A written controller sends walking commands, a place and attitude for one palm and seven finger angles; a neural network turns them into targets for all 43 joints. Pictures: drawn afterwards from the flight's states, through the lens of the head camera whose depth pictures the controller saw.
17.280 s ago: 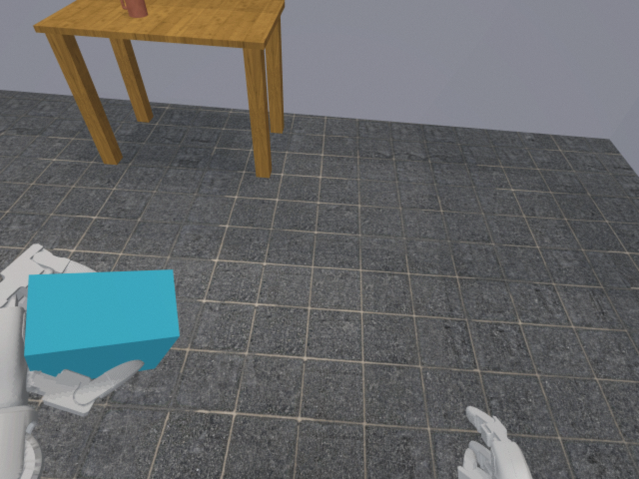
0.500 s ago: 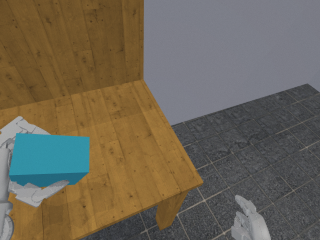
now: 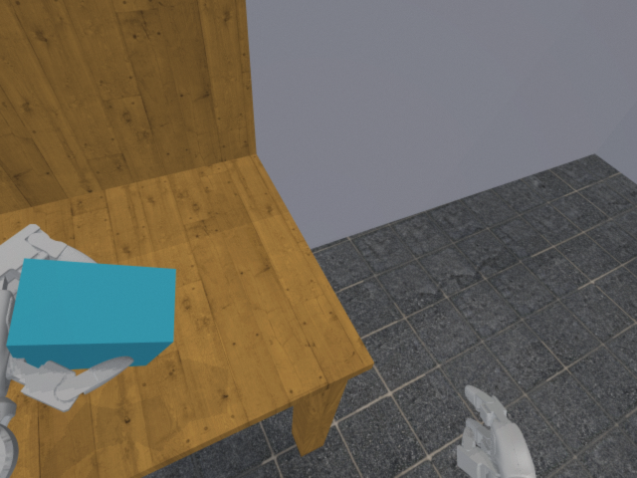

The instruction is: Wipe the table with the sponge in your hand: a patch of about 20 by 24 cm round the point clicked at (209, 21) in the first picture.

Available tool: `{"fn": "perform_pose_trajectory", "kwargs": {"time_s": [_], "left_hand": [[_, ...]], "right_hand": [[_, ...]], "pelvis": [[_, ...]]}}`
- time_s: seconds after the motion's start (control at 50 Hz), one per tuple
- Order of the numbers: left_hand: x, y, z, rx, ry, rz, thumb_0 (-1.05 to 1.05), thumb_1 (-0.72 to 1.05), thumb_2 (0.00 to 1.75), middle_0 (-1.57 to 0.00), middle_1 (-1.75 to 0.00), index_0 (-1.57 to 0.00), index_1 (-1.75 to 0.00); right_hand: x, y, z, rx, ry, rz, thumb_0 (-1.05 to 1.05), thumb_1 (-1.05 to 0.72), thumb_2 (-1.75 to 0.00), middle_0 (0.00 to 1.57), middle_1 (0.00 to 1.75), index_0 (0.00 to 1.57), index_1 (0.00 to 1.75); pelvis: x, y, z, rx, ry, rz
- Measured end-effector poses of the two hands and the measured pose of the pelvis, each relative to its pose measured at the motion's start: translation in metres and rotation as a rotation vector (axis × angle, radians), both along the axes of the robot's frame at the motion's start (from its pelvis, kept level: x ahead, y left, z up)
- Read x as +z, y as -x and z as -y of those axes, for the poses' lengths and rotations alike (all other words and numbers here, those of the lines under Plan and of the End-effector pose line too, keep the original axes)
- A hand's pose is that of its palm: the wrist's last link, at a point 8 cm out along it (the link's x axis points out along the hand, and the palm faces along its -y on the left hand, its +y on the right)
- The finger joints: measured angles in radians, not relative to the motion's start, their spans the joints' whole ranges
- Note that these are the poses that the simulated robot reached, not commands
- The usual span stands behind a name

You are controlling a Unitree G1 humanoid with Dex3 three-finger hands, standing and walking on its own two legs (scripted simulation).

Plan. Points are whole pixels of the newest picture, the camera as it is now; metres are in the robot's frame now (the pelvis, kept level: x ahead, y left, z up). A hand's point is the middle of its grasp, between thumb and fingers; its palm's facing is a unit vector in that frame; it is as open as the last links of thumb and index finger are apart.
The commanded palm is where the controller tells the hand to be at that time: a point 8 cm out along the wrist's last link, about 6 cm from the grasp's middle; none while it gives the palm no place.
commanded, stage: shuffle to correct the standing spot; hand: left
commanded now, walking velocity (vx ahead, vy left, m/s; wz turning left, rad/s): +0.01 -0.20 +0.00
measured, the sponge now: (117, 322) +0.23 +0.21 +0.14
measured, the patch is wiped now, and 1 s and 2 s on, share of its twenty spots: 0.00 0.00 0.00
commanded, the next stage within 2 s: none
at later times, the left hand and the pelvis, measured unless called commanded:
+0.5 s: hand (110, 319) +0.22 +0.21 +0.15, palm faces +0.29 -0.88 -0.38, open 10.6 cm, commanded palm +0.17 +0.25 +0.17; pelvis +0.01 -0.03 +0.00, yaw +0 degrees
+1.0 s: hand (98, 319) +0.22 +0.22 +0.15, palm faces +0.30 -0.88 -0.38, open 10.6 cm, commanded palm +0.17 +0.26 +0.17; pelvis +0.01 -0.02 +0.00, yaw +0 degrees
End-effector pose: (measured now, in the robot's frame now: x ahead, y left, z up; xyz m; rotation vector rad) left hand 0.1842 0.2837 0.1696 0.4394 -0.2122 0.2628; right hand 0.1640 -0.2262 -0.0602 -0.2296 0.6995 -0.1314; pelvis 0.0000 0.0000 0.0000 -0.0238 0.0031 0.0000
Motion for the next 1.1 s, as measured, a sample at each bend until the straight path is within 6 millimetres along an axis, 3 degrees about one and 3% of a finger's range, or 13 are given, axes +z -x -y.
{"fn": "perform_pose_trajectory", "kwargs": {"time_s": [0.18, 0.34, 1.1], "left_hand": [[0.0, 0.0, 0.019, 0.001, 0.012, -0.01, -0.01, -0.53, 1.02, -0.66, -1.38, -0.67, -1.37], [0.0, -0.001, 0.03, 0.0, 0.018, -0.016, -0.01, -0.53, 1.02, -0.66, -1.38, -0.67, -1.37], [-0.001, -0.003, 0.02, 0.012, 0.026, -0.029, -0.01, -0.53, 1.02, -0.66, -1.38, -0.67, -1.37]], "right_hand": [[-0.003, 0.001, 0.029, -0.035, 0.013, -0.004, 0.01, -0.9, -0.9, 0.2, 0.3, 0.21, 0.3], [-0.007, 0.004, 0.039, -0.046, 0.009, -0.018, 0.01, -0.9, -0.9, 0.2, 0.3, 0.21, 0.3], [-0.007, -0.006, 0.018, -0.012, -0.019, -0.036, 0.01, -0.9, -0.9, 0.2, 0.3, 0.21, 0.3]], "pelvis": [[-0.003, -0.003, 0.017, 0.0, 0.0, 0.007], [-0.004, -0.005, 0.026, 0.001, -0.002, 0.009], [-0.002, -0.007, 0.019, 0.005, -0.002, 0.01]]}}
